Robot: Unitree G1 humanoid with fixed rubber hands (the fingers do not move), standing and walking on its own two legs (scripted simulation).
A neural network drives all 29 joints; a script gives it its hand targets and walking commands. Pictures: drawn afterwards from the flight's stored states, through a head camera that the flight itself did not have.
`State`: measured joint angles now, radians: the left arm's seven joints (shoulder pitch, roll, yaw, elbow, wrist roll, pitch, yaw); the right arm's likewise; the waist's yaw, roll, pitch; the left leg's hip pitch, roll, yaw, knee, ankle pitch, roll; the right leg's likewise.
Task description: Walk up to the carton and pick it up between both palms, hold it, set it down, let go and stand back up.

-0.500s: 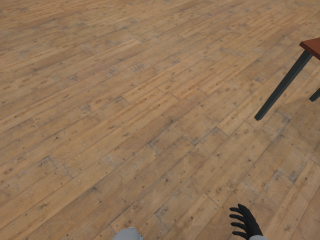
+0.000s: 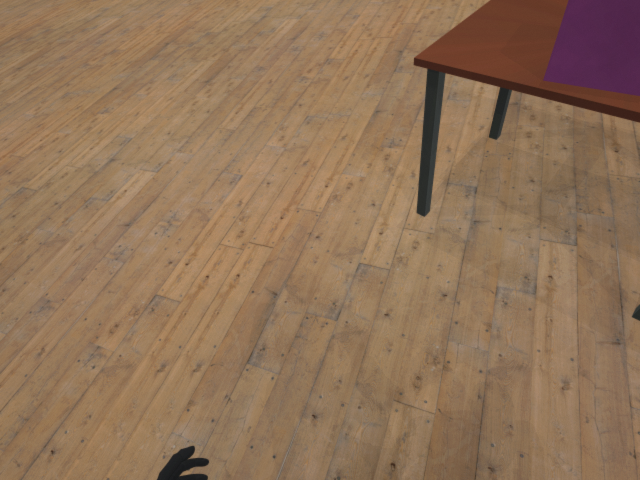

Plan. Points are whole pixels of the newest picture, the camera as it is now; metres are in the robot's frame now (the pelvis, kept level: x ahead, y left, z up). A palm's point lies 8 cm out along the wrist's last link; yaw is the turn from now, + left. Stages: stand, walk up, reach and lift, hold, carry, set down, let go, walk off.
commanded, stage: walk up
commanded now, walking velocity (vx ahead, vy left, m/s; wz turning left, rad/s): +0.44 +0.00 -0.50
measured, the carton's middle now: (621, 15) +1.01 -0.70 +0.04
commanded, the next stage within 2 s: none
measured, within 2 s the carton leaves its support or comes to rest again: neither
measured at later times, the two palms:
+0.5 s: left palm (201, 425) +0.25 +0.24 -0.17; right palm (535, 363) +0.29 -0.29 -0.13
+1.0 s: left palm (359, 234) +0.57 -0.05 -0.11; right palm (633, 364) +0.30 -0.45 -0.17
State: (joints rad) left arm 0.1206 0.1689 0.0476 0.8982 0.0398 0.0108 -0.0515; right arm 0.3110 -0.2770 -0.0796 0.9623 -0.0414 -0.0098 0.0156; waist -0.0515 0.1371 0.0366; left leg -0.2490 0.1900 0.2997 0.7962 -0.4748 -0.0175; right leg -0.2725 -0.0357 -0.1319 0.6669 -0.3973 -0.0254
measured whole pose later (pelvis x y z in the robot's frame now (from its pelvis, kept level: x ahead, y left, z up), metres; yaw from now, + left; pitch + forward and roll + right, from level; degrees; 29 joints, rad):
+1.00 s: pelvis +0.39 -0.21 -0.01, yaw -26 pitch +0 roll +2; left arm 0.16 0.13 0.00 0.92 0.01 0.00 -0.08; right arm 0.28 -0.28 -0.11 1.01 -0.05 0.05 0.01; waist 0.02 0.10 0.04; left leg -0.36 0.17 0.11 1.23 -0.61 -0.05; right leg -0.42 -0.05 -0.07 0.80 -0.37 -0.03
